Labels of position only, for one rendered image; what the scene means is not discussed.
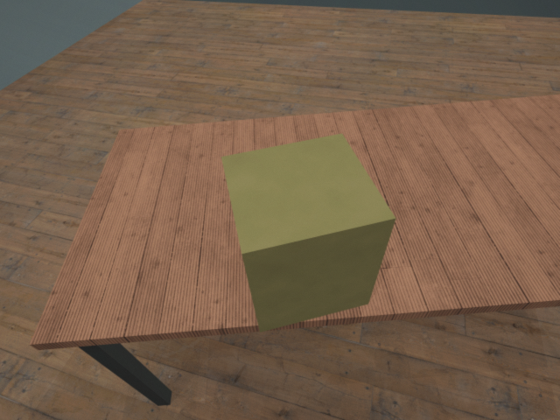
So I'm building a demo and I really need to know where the carton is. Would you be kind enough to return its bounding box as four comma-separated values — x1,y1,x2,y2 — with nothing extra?
221,134,396,333

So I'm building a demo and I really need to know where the table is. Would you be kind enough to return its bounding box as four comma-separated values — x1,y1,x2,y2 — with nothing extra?
30,94,560,406

